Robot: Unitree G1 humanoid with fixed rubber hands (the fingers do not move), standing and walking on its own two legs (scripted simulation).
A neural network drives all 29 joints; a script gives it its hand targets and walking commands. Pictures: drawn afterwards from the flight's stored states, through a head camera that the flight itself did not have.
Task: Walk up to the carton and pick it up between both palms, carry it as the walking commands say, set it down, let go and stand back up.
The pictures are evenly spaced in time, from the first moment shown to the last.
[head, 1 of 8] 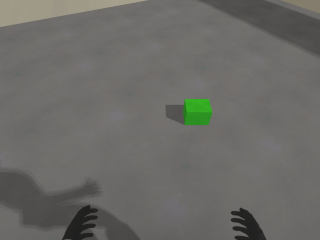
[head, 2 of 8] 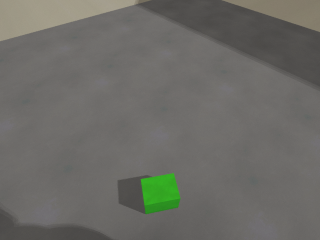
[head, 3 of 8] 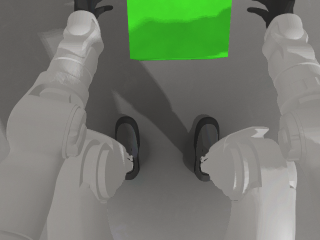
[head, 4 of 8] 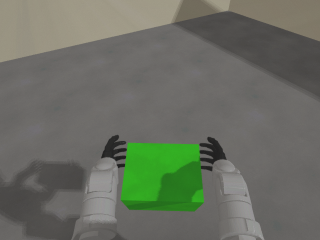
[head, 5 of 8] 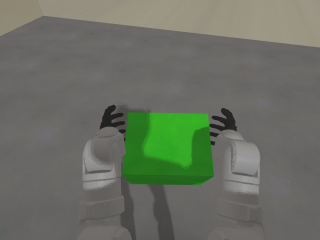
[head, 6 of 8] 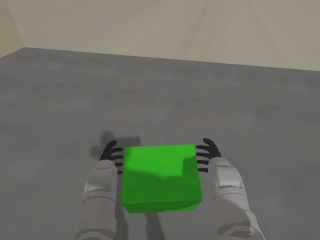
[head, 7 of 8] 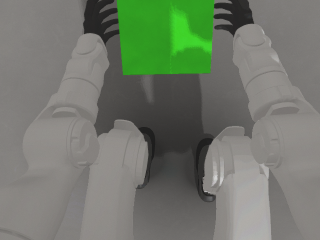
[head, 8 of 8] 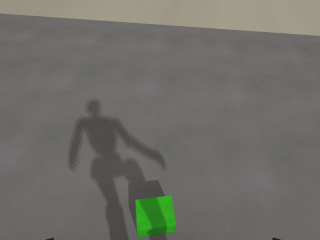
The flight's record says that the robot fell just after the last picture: no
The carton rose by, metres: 0.74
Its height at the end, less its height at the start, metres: +0.00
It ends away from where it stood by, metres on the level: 0.40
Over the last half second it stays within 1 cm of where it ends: yes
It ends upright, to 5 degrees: yes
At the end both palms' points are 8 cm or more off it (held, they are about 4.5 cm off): yes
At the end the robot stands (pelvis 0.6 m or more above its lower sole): yes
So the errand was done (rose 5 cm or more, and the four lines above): yes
